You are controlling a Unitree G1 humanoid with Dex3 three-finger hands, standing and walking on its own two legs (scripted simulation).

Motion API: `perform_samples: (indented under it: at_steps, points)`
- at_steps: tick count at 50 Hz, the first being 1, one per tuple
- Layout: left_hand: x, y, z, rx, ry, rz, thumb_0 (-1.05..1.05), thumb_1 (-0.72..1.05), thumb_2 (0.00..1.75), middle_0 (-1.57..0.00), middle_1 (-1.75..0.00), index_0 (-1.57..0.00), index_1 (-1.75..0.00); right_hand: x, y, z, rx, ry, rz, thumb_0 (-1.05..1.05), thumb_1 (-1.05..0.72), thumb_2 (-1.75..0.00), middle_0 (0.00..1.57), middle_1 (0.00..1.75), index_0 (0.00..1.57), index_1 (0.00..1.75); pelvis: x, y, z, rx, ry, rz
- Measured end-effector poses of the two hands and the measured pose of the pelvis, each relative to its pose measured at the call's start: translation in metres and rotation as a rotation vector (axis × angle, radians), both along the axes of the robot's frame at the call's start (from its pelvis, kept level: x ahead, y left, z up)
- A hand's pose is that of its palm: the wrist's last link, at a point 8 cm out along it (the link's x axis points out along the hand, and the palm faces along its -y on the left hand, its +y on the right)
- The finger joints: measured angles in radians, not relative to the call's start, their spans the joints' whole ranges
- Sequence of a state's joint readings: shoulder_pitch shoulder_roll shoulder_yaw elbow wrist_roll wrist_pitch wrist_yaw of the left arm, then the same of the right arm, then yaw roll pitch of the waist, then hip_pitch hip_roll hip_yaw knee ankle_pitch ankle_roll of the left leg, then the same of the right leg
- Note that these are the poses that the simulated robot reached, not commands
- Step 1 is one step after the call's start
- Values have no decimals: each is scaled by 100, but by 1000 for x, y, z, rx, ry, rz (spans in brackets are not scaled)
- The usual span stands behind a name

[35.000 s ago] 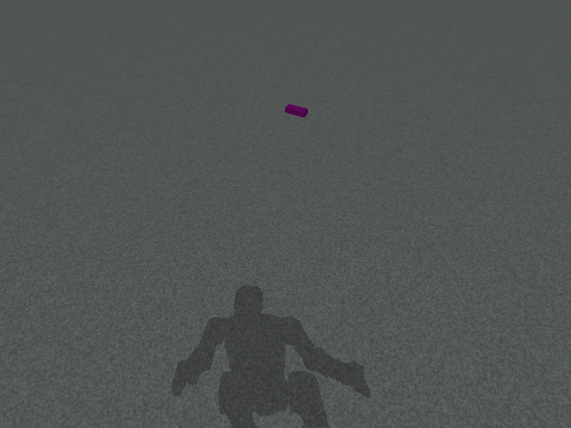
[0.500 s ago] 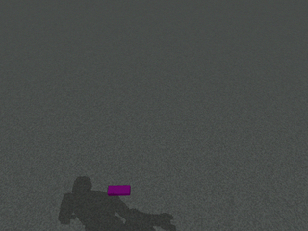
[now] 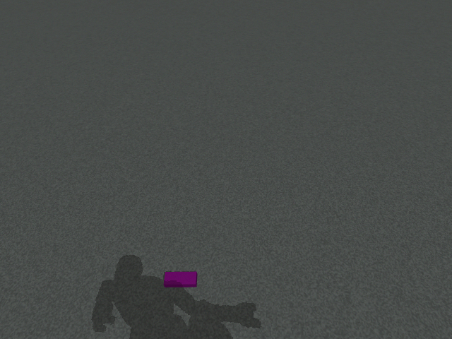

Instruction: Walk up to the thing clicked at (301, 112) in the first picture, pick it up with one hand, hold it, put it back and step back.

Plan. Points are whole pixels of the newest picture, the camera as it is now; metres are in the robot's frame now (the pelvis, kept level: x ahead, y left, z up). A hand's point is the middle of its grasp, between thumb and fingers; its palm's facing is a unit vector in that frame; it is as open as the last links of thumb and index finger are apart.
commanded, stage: stand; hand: left
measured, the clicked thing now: (180, 279) +0.51 +0.24 -0.76
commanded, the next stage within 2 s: walk up in 0.90 s
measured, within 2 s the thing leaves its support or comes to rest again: neither
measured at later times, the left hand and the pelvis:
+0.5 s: hand out of the picture +0.06 +0.25 -0.16, palm faces -0.03 -0.94 -0.34, open 7.3 cm; pelvis -0.01 -0.01 +0.00, yaw +0 degrees
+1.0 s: hand out of the picture +0.06 +0.25 -0.16, palm faces +0.00 -0.93 -0.36, open 7.3 cm; pelvis -0.02 -0.01 -0.01, yaw +0 degrees
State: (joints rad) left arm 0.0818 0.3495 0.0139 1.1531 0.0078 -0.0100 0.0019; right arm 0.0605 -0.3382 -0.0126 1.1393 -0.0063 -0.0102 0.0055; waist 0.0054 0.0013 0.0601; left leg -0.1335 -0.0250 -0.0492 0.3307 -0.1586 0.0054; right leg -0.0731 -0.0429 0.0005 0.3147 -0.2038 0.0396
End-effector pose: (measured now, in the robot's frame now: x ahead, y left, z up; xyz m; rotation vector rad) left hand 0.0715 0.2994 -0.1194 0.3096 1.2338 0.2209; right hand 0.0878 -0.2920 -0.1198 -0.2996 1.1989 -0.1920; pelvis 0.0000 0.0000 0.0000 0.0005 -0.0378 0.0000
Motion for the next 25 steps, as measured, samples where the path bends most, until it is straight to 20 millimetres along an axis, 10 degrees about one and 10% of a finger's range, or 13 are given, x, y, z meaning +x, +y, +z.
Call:
perform_samples:
  at_steps: [25]
  points:
    - [-16,-10,-1,-10,8,-25,1,91,90,-20,-30,-21,-30,-33,-13,-1,-12,38,-15,1,-90,-90,21,30,20,30,-12,-7,0,-3,-7,-4]
